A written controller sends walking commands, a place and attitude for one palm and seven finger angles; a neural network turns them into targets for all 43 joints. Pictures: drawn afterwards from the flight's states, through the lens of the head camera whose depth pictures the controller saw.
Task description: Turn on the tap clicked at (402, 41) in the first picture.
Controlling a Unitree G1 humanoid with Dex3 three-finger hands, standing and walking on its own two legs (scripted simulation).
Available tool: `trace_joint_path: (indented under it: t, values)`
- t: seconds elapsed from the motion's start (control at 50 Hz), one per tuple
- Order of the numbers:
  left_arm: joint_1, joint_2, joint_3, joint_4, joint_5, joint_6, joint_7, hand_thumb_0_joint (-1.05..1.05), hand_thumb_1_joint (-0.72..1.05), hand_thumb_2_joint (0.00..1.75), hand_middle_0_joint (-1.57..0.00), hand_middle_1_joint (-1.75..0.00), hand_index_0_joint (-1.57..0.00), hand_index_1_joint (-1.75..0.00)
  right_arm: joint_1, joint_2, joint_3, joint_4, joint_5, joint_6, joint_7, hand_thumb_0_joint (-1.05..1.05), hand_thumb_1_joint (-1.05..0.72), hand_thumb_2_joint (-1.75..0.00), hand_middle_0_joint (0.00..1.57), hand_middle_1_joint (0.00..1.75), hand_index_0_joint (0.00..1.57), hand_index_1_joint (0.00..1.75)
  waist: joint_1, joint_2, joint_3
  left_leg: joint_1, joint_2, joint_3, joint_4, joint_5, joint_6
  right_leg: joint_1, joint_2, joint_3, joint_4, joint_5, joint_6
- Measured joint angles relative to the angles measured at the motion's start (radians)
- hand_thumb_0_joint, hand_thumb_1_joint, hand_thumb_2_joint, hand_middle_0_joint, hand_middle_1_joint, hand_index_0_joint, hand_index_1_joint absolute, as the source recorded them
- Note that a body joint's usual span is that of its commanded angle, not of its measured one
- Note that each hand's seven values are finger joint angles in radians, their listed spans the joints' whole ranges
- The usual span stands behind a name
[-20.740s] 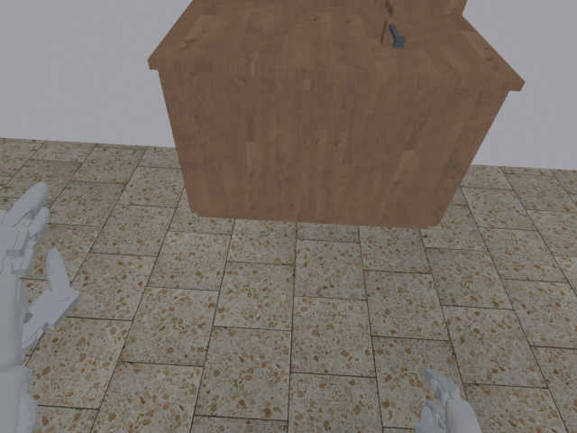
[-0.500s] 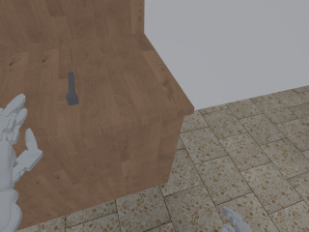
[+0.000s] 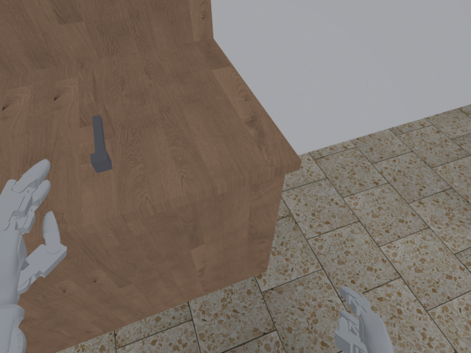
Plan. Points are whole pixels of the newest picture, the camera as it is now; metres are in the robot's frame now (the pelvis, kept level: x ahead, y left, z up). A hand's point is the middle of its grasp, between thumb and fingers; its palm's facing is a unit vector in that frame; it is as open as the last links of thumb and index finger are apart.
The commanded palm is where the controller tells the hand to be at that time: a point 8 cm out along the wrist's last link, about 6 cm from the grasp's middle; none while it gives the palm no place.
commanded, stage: come to a stop and stand still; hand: left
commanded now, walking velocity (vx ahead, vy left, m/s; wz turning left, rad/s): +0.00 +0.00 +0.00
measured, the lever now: (101, 161) +0.42 +0.27 +0.09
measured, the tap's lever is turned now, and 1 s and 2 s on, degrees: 0 0 0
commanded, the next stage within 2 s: look again from close up in 0.10 s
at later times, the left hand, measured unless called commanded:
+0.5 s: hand (20, 253) +0.21 +0.27 +0.15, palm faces +0.38 -0.85 -0.36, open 7.4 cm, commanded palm +0.14 +0.30 +0.18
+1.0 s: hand (54, 226) +0.24 +0.24 +0.16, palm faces +0.40 -0.85 -0.34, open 7.4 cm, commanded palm +0.18 +0.28 +0.18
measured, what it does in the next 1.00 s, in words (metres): stands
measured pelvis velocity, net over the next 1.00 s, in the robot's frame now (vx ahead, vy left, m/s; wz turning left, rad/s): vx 0.02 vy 0.00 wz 0.01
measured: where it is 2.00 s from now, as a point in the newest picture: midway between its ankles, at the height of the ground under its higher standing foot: outside the picture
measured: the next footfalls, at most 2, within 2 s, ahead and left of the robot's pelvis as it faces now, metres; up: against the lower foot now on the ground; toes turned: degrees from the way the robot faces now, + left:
left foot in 1.18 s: +0.12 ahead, +0.11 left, +0.00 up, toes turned +6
right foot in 1.52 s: +0.16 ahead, -0.21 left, +0.00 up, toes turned -4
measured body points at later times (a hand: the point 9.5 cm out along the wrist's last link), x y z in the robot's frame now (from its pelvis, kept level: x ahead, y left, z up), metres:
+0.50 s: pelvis -0.01 +0.02 +0.01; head +0.00 +0.03 +0.46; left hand +0.18 +0.31 +0.17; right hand +0.17 -0.20 -0.06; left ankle -0.01 +0.11 -0.74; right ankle +0.01 -0.10 -0.74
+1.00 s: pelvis +0.02 +0.00 +0.00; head +0.04 +0.01 +0.45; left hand +0.21 +0.29 +0.18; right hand +0.20 -0.22 -0.09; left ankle -0.02 +0.11 -0.70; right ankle +0.00 -0.06 -0.74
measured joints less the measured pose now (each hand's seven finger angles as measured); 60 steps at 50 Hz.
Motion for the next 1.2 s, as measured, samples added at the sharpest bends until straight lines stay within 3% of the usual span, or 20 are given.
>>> trace_joint_path:
  t: [0.1,0.2,0.3,0.42,0.62,0.72,0.82,0.84,0.88,0.92,1.02,1.06,1.14,1.18,1.2]
  values:
    - [-0.038,0.014,0.038,0.002,-0.006,0.017,0.024,0.02,0.89,0.89,-0.22,-0.3,-0.22,-0.31,0.004,-0.011,0.004,0.003,-0.009,0.007,-0.031,0.01,-0.9,-0.9,0.2,0.3,0.2,0.3,0.031,-0.026,-0.003,0.016,0.005,-0.012,-0.018,0.012,-0.003,0.029,0.005,-0.011,-0.037,0.018,-0.004]
    - [-0.105,-0.015,0.044,-0.004,-0.005,0.006,0.048,0.02,0.89,0.89,-0.21,-0.3,-0.22,-0.31,-0.005,-0.033,-0.003,0.007,-0.015,-0.003,-0.035,0.01,-0.9,-0.9,0.2,0.3,0.2,0.3,0.052,-0.025,-0.023,0.03,0.006,-0.014,-0.04,0.026,0.002,0.055,0.006,-0.012,-0.085,0.045,0.001]
    - [-0.113,-0.038,-0.002,0.037,0.001,0.009,0.042,0.02,0.9,0.89,-0.21,-0.3,-0.21,-0.31,-0.012,-0.035,-0.003,-0.008,-0.016,0.005,-0.034,0.01,-0.9,-0.9,0.2,0.3,0.2,0.3,0.042,-0.017,-0.054,0.038,0.0,-0.009,-0.073,0.045,0.01,0.068,-0.001,-0.007,-0.13,0.072,0.012]
    - [-0.087,-0.015,-0.011,0.062,0.0,0.034,0.029,0.02,0.9,0.89,-0.21,-0.3,-0.21,-0.31,0.0,-0.016,0.009,-0.031,-0.019,0.023,-0.038,0.01,-0.9,-0.9,0.2,0.3,0.2,0.3,0.025,-0.025,-0.045,0.038,-0.01,-0.008,-0.107,0.071,0.019,0.072,-0.01,-0.005,-0.171,0.101,0.021]
    - [-0.066,0.012,0.021,-0.014,-0.004,0.013,0.035,0.02,0.89,0.89,-0.21,-0.3,-0.21,-0.31,0.039,-0.006,0.018,-0.005,-0.024,0.022,-0.031,0.01,-0.9,-0.9,0.2,0.3,0.2,0.3,0.038,-0.037,-0.018,0.031,-0.029,-0.012,-0.116,0.083,0.034,0.071,-0.029,-0.01,-0.182,0.112,0.038]
    - [-0.074,0.004,0.02,0.02,0.0,0.027,0.042,0.02,0.9,0.89,-0.21,-0.3,-0.21,-0.31,0.043,0.006,0.02,0.009,-0.02,0.031,-0.035,0.01,-0.9,-0.9,0.21,0.3,0.2,0.3,0.041,-0.048,-0.033,0.034,-0.043,-0.004,-0.104,0.069,0.041,0.036,-0.039,0.0,-0.092,0.043,0.032]
    - [-0.093,-0.008,0.018,0.026,0.007,0.06,0.057,0.02,0.9,0.89,-0.21,-0.3,-0.21,-0.31,0.04,0.027,0.028,0.01,-0.02,0.029,-0.035,0.01,-0.9,-0.9,0.21,0.3,0.2,0.3,0.042,-0.062,-0.036,0.033,-0.046,-0.003,-0.075,0.041,0.034,0.016,-0.018,-0.052,0.011,-0.034,0.019]
    - [-0.095,-0.007,0.017,0.017,0.008,0.063,0.06,0.02,0.9,0.9,-0.21,-0.3,-0.21,-0.31,0.039,0.029,0.03,0.007,-0.021,0.027,-0.032,0.01,-0.9,-0.9,0.21,0.3,0.2,0.3,0.043,-0.066,-0.033,0.03,-0.046,-0.001,-0.061,0.03,0.029,0.028,-0.015,-0.064,-0.013,-0.02,0.016]
    - [-0.105,-0.016,0.008,0.002,0.01,0.066,0.06,0.02,0.9,0.9,-0.21,-0.3,-0.21,-0.31,0.028,0.022,0.031,0.008,-0.023,0.027,-0.027,0.01,-0.9,-0.9,0.21,0.3,0.2,0.3,0.041,-0.045,-0.021,0.017,-0.025,-0.012,-0.013,0.001,0.019,0.046,0.008,-0.082,-0.034,-0.008,-0.031]
    - [-0.108,-0.015,0.001,-0.022,0.006,0.064,0.058,0.02,0.9,0.89,-0.21,-0.3,-0.21,-0.31,0.016,0.011,0.026,0.006,-0.023,0.029,-0.021,0.01,-0.9,-0.9,0.21,0.3,0.2,0.3,0.036,-0.019,-0.017,-0.017,0.002,-0.026,0.057,-0.033,0.008,0.045,0.033,-0.096,-0.031,-0.017,-0.054]
    - [-0.075,0.001,0.014,-0.072,-0.014,0.031,0.055,0.02,0.89,0.89,-0.21,-0.3,-0.21,-0.31,-0.008,0.004,0.006,0.018,-0.01,0.045,-0.012,0.01,-0.9,-0.9,0.21,0.3,0.2,0.3,0.039,-0.052,-0.011,-0.187,-0.007,-0.043,0.469,-0.162,-0.014,0.044,0.044,-0.085,-0.026,-0.038,-0.078]
    - [-0.054,0.004,0.023,-0.083,-0.014,0.024,0.062,0.02,0.89,0.89,-0.21,-0.3,-0.21,-0.31,-0.008,-0.002,0.003,0.016,-0.012,0.051,-0.015,0.01,-0.9,-0.9,0.21,0.3,0.2,0.3,0.037,-0.071,-0.005,-0.231,0.002,-0.03,0.52,-0.154,-0.018,0.06,0.042,-0.079,-0.048,-0.034,-0.08]
    - [-0.051,0.015,0.038,-0.115,-0.014,0.026,0.072,0.02,0.89,0.89,-0.21,-0.3,-0.22,-0.31,-0.003,-0.018,-0.004,0.004,-0.023,0.052,-0.026,0.01,-0.9,-0.9,0.2,0.3,0.2,0.3,0.04,-0.092,0.022,-0.215,0.031,0.019,0.306,-0.048,-0.012,0.083,0.038,-0.083,-0.043,-0.055,-0.075]
    - [-0.054,0.019,0.049,-0.144,-0.02,0.029,0.074,0.02,0.89,0.89,-0.21,-0.3,-0.22,-0.31,0.0,-0.032,-0.009,-0.009,-0.026,0.046,-0.031,0.01,-0.9,-0.9,0.2,0.3,0.2,0.3,0.046,-0.089,0.035,-0.15,0.031,0.038,0.139,0.072,0.004,0.066,0.04,-0.083,0.041,-0.106,-0.067]
    - [-0.056,0.023,0.059,-0.156,-0.024,0.029,0.075,0.02,0.89,0.89,-0.21,-0.3,-0.21,-0.31,-0.008,-0.034,-0.015,-0.015,-0.026,0.043,-0.034,0.01,-0.9,-0.9,0.2,0.3,0.2,0.3,0.05,-0.088,0.039,-0.123,0.03,0.044,0.112,0.032,0.017,0.025,0.037,-0.08,0.143,-0.139,-0.048]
